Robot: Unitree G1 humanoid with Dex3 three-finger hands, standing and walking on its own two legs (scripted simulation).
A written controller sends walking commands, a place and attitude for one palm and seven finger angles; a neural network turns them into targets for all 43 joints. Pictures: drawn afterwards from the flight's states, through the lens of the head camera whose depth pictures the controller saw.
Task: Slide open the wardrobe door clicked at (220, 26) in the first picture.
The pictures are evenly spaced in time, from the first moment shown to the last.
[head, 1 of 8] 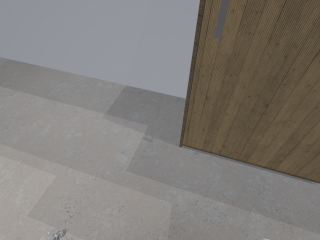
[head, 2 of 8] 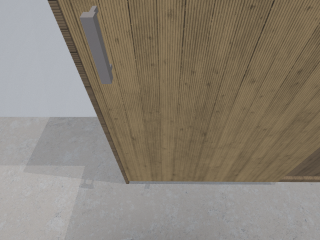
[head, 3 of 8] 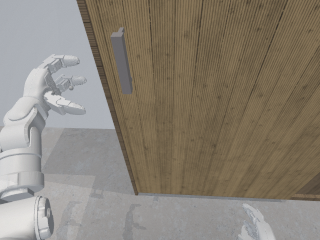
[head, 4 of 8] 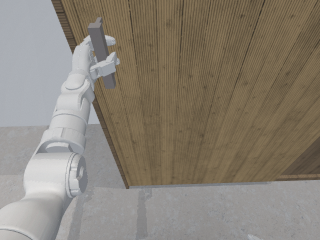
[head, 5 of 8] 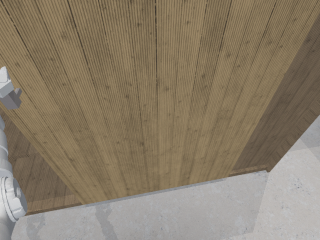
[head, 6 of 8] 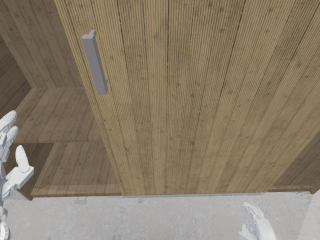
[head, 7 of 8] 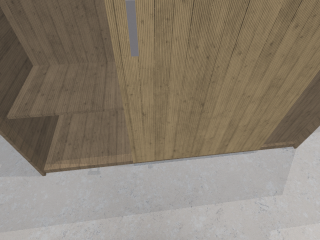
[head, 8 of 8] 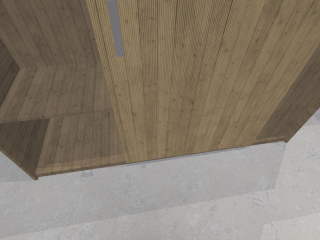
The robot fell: no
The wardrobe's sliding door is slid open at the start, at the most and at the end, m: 0.00 0.59 0.59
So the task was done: yes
